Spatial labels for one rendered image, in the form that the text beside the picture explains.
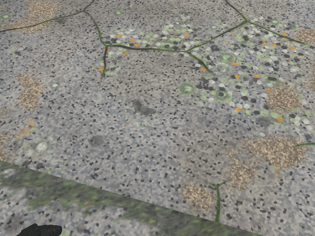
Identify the robot left hand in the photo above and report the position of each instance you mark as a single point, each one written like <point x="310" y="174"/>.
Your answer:
<point x="41" y="230"/>

